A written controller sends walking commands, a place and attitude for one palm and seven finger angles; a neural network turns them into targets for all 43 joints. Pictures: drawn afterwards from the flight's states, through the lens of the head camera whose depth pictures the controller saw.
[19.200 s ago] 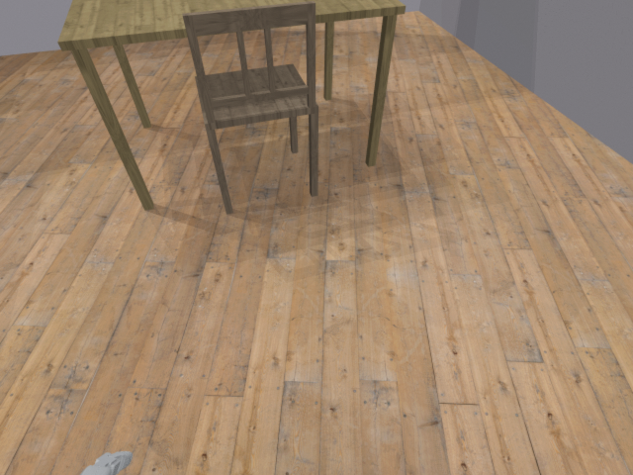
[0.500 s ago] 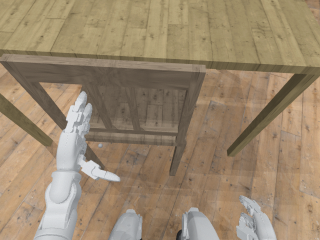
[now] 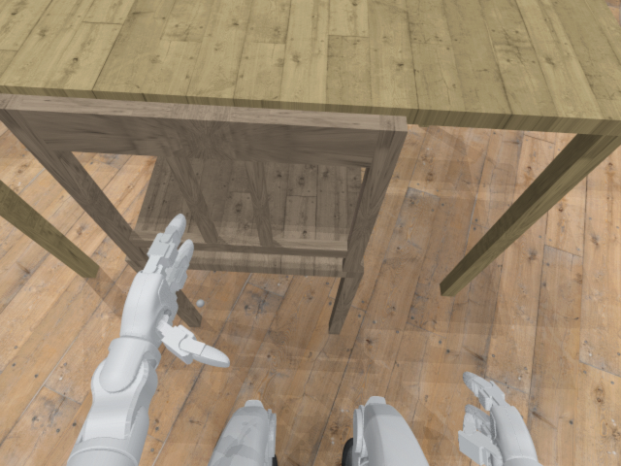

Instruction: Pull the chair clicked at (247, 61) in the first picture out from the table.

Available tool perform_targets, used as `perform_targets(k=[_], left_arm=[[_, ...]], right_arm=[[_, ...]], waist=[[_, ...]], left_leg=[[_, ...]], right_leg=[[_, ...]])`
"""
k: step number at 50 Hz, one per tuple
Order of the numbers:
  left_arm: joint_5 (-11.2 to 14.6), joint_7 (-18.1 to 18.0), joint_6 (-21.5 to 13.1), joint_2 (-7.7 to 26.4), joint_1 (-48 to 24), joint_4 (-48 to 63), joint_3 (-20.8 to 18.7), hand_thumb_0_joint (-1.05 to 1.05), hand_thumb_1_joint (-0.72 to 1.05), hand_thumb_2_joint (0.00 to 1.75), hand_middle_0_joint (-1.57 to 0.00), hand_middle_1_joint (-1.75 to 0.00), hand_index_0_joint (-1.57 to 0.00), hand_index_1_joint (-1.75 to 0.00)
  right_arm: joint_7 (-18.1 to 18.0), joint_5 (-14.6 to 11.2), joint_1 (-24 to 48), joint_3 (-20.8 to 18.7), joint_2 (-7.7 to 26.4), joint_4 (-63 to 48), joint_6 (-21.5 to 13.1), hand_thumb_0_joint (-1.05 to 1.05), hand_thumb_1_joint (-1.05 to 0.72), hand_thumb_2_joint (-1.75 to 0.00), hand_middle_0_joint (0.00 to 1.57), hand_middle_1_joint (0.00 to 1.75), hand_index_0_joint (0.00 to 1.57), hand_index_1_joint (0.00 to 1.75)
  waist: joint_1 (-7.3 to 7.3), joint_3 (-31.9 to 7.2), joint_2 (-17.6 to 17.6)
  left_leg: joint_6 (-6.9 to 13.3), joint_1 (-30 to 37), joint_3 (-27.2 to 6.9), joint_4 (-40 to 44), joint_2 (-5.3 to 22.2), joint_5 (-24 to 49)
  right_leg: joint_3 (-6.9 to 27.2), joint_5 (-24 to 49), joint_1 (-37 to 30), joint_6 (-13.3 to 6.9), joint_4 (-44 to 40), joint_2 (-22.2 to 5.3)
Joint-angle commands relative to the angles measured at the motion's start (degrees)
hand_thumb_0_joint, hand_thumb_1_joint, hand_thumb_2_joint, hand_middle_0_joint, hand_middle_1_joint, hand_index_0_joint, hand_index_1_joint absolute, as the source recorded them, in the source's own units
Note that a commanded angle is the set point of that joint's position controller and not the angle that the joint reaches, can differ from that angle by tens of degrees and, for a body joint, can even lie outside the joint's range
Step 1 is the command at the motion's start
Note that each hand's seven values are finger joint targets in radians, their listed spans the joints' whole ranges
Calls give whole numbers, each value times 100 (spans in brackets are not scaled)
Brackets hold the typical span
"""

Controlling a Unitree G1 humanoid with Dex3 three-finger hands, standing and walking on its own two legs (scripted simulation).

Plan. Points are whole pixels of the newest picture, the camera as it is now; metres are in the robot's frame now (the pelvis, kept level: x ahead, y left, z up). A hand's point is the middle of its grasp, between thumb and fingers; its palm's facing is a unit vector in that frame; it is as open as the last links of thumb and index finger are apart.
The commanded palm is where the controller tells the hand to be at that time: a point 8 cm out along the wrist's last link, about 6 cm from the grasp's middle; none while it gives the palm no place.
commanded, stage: push the fingers through the gap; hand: left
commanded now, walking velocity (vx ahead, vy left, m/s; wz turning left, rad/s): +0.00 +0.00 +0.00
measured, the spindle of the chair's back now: (196, 202) +0.46 +0.17 +0.00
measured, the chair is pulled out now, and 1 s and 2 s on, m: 0.00 0.00 0.00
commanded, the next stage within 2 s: hook a spindle and tug to test in 1.54 s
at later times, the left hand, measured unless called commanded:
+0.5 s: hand (200, 254) +0.36 +0.14 +0.03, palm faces -0.03 -1.00 -0.05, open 17.0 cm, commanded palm +0.35 +0.20 +0.02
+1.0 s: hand (211, 225) +0.41 +0.14 +0.01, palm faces -0.05 -1.00 -0.03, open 16.9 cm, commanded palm +0.39 +0.20 +0.02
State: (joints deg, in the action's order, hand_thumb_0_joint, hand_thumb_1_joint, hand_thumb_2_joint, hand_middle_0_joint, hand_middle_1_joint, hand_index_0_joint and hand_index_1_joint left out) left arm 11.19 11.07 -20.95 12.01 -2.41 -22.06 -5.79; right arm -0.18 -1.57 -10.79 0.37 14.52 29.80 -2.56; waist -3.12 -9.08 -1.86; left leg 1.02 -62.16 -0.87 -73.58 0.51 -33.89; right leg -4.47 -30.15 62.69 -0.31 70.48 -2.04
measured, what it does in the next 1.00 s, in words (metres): stands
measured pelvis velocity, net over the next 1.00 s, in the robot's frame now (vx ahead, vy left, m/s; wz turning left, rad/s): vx -0.01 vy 0.00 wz -0.01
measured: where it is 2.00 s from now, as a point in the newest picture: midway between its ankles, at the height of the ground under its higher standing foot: outside the picture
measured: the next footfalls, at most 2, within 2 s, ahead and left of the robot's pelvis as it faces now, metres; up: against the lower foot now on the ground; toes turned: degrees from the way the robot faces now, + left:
none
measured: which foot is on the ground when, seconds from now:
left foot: down 0.00-1.00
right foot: down 0.00-1.00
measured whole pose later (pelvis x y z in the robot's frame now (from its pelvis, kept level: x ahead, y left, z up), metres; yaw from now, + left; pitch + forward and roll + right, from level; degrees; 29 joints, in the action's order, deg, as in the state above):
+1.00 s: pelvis -0.01 +0.00 +0.00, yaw -1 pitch +25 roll -2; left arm 7.9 7.5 -26.1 14.4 -25.2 -38.3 -11.4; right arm -0.1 0.0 -12.8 0.1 14.3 34.0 -1.0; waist -5.8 -8.4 -2.0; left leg 1.2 -65.5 -0.4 -73.9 0.8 -33.1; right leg -3.9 -28.9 66.1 0.0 70.3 -1.7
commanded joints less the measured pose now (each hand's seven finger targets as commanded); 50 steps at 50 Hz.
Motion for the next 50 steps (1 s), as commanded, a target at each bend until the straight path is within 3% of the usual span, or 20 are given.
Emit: perform_targets(k=[1, 5, 7, 8, 10, 14, 16, 18, 23, 25, 27, 30, 32, 34, 35, 38, 40, 45, 47, 50], left_arm=[[120, -236, -1197, 970, -1109, 3338, -364, 0, -50, 30, -6, -8, -6, -8], [-247, -861, -1350, 870, -1295, 1842, -541, 0, -50, 30, -6, -8, -6, -8], [-404, -812, -1127, 594, -1448, 733, -294, 0, -50, 30, -6, -8, -6, -8], [-443, -717, -963, 506, -1396, 354, -217, 0, -50, 30, -6, -8, -6, -8], [-423, -450, -628, 408, -1634, 109, -31, 0, -50, 30, -6, -8, -6, -8], [-97, -110, -445, 588, -2204, 1495, -42, 0, -50, 30, -6, -8, -6, -8], [62, -202, -587, 841, -2184, 2096, -317, 0, -50, 30, -6, -8, -6, -8], [66, -418, -770, 813, -2153, 2109, -372, 0, -50, 30, -6, -8, -6, -8], [-293, -569, -877, 581, -2440, 201, -230, 0, -50, 30, -6, -8, -6, -8], [-325, -461, -780, 671, -2578, -299, -348, 0, -50, 30, -6, -8, -6, -8], [-307, -338, -705, 723, -2796, -285, -375, 0, -50, 30, -6, -8, -6, -8], [-155, -269, -764, 1077, -2817, 449, -696, 0, -50, 30, -6, -8, -6, -8], [-77, -309, -885, 1086, -2892, 1026, -698, 0, -50, 30, -6, -8, -6, -8], [-88, -398, -987, 999, -2906, 1034, -625, 0, -50, 30, -6, -8, -6, -8], [-109, -446, -987, 1070, -2922, 776, -701, 0, -50, 30, -6, -8, -6, -8], [-244, -478, -927, 848, -3221, -225, -576, 0, -50, 30, -6, -8, -6, -8], [-288, -439, -891, 868, -3409, -611, -598, 0, -50, 30, -6, -8, -6, -8], [-253, -270, -950, 1010, -4126, -497, -626, 0, -50, 30, -6, -8, -6, -8], [-259, -296, -1074, 1115, -4265, -105, -686, 0, -50, 30, -6, -8, -6, -8], [-218, -398, -1113, 1266, -4133, -204, -898, 0, -50, 30, -6, -8, -6, -8]], right_arm=[[-181, 119, -189, -362, 693, -715, -412, 0, -90, -90, 20, 30, 20, 30], [-128, 221, -125, -307, 671, -318, -361, 0, -90, -90, 20, 30, 20, 30], [-73, 186, -53, -289, 736, -286, -276, 0, -90, -90, 20, 30, 20, 30], [-59, 165, -27, -288, 780, -344, -222, 0, -90, -90, 20, 30, 20, 30], [-56, 94, -60, -302, 858, -444, -149, 0, -90, -90, 20, 30, 20, 30], [-131, 29, -174, -349, 864, -675, -133, 0, -90, -90, 20, 30, 20, 30], [-164, 45, -240, -342, 810, -658, -180, 0, -90, -90, 20, 30, 20, 30], [-175, 86, -265, -314, 729, -519, -216, 0, -90, -90, 20, 30, 20, 30], [-130, 132, -337, -281, 787, -127, -195, 0, -90, -90, 20, 30, 20, 30], [-117, 114, -365, -282, 850, -134, -151, 0, -90, -90, 20, 30, 20, 30], [-115, 92, -373, -299, 880, -233, -107, 0, -90, -90, 20, 30, 20, 30], [-106, 91, -401, -340, 848, -387, -88, 0, -90, -90, 20, 30, 20, 30], [-95, 107, -463, -339, 782, -403, -90, 0, -90, -90, 20, 30, 20, 30], [-85, 119, -480, -341, 737, -315, -96, 0, -90, -90, 20, 30, 20, 30], [-92, 129, -520, -337, 766, -251, -93, 0, -90, -90, 20, 30, 20, 30], [-94, 131, -545, -317, 801, -52, -53, 0, -90, -90, 20, 30, 20, 30], [-95, 126, -581, -314, 855, -39, -37, 0, -90, -90, 20, 30, 20, 30], [-87, 133, -660, -330, 871, -79, -16, 0, -90, -90, 20, 30, 20, 30], [-83, 152, -687, -353, 857, -94, -10, 0, -90, -90, 20, 30, 20, 30], [-74, 177, -762, -354, 849, -37, -2, 0, -90, -90, 20, 30, 20, 30]], waist=[[161, -3258, -773], [-135, -2009, -5], [-271, -1357, 268], [-215, -1267, 208], [-208, -1431, 46], [-36, -3046, -397], [35, -3481, -484], [-56, -3248, -193], [-405, -1593, 395], [-345, -1362, 306], [-265, -1748, 20], [-16, -2815, -480], [-1, -3381, -564], [-111, -3167, -423], [-204, -2974, -104], [-421, -2035, 188], [-432, -1826, 249], [-372, -2494, -339], [-295, -3068, -613], [-321, -3159, -289]], left_leg=[[-89, 2284, -213, 1039, -43, 3196], [-51, 1122, -252, 797, -49, 2244], [-38, 480, -199, 780, -93, 1222], [-41, 379, -169, 849, -128, 946], [-16, 530, -127, 971, -142, 869], [-48, 1672, -203, 1069, -84, 2126], [-76, 2064, -249, 1065, -49, 2767], [-52, 1884, -238, 1020, -41, 2812], [-6, 623, -176, 902, -66, 1392], [-1, 436, -132, 962, -108, 1084], [-12, 651, -94, 1019, -122, 1276], [-52, 1342, -77, 1031, -103, 2216], [-83, 1838, -121, 1032, -67, 2875], [-72, 1768, -113, 1015, -44, 2837], [-39, 1489, -131, 968, -38, 2683], [-18, 810, -97, 942, -58, 1847], [-2, 639, -91, 977, -84, 1561], [-32, 1158, -106, 966, -85, 2048], [-79, 1695, -149, 951, -49, 2578], [-75, 1658, -182, 921, -26, 2811]], right_leg=[[213, 2224, -1659, -165, -657, 137], [124, 1523, -1023, -118, -528, 175], [134, 778, -733, -90, -631, 170], [161, 542, -721, -111, -705, 164], [199, 519, -845, -149, -843, 155], [221, 1587, -1565, -148, -800, 129], [218, 2030, -1777, -132, -770, 137], [213, 2149, -1805, -91, -770, 147], [190, 1079, -1061, -56, -862, 174], [217, 764, -1001, -102, -946, 169], [240, 965, -1124, -127, -910, 153], [286, 1793, -1647, -157, -785, 142], [284, 2296, -1875, -136, -744, 150], [272, 2313, -1842, -99, -789, 167], [270, 2255, -1828, -87, -775, 176], [246, 1645, -1373, -48, -850, 180], [258, 1350, -1275, -71, -909, 182], [266, 1652, -1308, -124, -813, 173], [255, 1953, -1340, -128, -732, 180], [237, 2196, -1535, -104, -721, 201]])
